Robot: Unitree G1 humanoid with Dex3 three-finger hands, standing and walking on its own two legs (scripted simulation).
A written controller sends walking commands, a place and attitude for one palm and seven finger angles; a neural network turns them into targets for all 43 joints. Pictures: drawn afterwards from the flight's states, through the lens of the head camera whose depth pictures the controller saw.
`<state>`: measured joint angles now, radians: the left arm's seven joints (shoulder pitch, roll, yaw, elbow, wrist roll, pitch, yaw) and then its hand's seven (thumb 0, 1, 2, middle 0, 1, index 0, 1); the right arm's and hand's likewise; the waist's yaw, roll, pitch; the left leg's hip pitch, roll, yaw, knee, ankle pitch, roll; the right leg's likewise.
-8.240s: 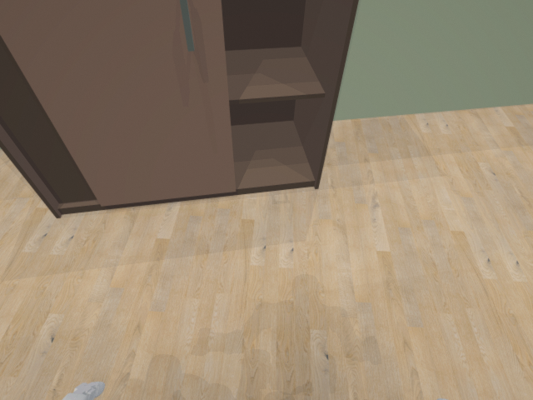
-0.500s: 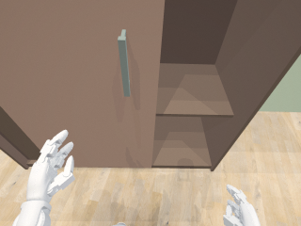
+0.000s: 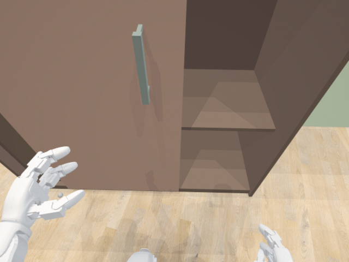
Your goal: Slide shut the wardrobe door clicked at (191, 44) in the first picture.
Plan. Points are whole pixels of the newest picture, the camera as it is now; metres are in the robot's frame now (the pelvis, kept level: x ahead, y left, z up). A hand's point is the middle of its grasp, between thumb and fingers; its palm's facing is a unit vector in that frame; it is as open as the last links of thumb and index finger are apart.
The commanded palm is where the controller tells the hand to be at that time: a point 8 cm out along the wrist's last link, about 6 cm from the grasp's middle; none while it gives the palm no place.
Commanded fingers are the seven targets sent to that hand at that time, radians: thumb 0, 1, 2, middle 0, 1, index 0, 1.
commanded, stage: raise the hand with hooked fingers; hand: left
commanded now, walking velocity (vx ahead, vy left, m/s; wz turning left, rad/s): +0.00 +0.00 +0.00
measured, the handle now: (143, 68) +0.54 +0.12 +0.16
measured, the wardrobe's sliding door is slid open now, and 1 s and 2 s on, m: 0.41 0.41 0.41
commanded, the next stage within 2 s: move the hooked fingers beside the handle in 1.34 s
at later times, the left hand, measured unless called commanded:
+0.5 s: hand (27, 164) +0.26 +0.29 +0.14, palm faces +0.08 -0.99 -0.06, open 13.5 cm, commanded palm +0.23 +0.34 +0.15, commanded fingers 0.00 -0.50 0.30 -0.30 -1.20 -0.30 -1.20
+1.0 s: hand (11, 135) +0.29 +0.31 +0.19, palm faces +0.09 -0.99 -0.06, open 14.0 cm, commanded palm +0.25 +0.35 +0.19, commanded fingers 0.00 -0.50 0.30 -0.30 -1.20 -0.30 -1.20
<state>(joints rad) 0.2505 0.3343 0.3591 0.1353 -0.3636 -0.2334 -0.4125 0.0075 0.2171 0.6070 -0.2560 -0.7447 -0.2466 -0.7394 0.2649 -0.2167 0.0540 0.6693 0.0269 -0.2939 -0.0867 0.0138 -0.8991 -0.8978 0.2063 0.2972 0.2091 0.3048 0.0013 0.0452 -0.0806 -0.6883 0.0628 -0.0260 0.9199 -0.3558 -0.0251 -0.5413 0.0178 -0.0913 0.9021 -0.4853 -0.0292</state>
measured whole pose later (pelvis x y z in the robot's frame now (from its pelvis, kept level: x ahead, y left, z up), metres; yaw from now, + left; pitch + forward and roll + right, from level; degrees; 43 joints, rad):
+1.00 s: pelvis +0.01 +0.03 +0.04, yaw +0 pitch -2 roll -1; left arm -0.06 0.44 0.45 0.24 -0.33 0.01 -0.43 -0.01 -0.50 0.30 -0.30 -1.20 -0.30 -1.20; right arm 0.25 -0.28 0.08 0.68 0.06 -0.27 -0.11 0.01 -0.90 -0.90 0.20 0.30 0.21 0.30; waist 0.03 0.06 -0.02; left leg -0.31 0.02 0.01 0.56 -0.22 0.01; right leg -0.16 -0.01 -0.06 0.51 -0.32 0.01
